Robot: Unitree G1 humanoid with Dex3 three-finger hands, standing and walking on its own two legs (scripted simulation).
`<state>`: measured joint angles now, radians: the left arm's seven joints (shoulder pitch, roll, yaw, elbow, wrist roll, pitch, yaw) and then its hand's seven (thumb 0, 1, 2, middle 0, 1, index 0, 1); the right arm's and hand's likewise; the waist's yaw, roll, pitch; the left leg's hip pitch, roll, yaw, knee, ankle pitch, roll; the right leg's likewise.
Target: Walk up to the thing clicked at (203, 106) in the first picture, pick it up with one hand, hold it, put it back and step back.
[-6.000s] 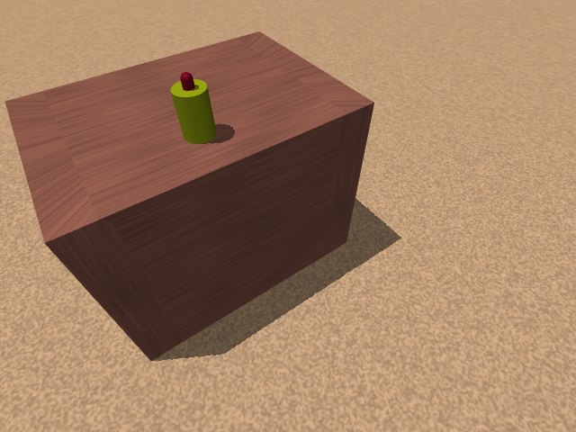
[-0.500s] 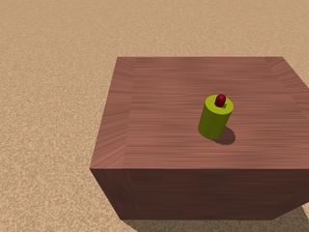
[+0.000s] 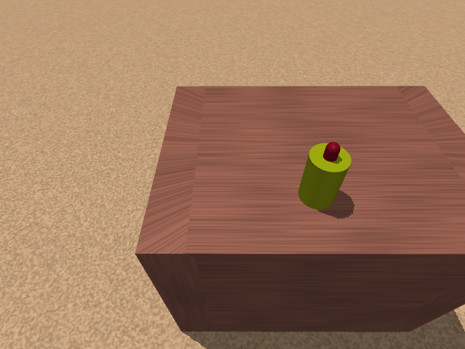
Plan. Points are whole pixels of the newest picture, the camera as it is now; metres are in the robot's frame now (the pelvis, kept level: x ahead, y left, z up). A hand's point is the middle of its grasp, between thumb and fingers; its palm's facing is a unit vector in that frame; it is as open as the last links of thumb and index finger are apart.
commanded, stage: rise first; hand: right
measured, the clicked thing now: (324, 172) +0.48 -0.18 +0.00
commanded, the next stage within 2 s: go down in 1.72 s
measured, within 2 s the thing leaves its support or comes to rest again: neither
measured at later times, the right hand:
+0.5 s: hand (397, 342) +0.16 -0.26 -0.08, palm faces +0.26 +0.89 -0.37, open 15.8 cm
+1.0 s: hand (420, 316) +0.18 -0.26 +0.02, palm faces +0.34 +0.86 -0.38, open 17.7 cm
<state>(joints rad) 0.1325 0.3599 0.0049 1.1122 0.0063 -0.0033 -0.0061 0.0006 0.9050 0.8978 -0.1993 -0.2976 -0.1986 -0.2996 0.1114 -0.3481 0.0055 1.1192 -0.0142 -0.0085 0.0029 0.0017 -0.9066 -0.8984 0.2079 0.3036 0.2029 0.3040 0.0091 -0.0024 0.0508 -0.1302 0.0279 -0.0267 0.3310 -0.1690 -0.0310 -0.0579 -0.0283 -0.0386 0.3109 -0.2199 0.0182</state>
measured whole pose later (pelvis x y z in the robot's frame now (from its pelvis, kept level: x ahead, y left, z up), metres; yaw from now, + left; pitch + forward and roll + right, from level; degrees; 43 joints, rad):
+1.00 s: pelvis +0.01 +0.01 +0.00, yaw -4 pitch -2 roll +0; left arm 0.24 0.24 0.12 0.61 -0.02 -0.07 0.06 -0.01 -0.54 0.06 -0.05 -0.05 -0.05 -0.06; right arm 0.41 -0.29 -0.22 0.07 0.04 -0.12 -0.05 -0.02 0.59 -0.04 0.05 0.06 0.05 0.06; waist -0.03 -0.04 0.02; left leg -0.14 0.04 0.03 0.41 -0.23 -0.02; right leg -0.10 -0.02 0.02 0.40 -0.26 0.03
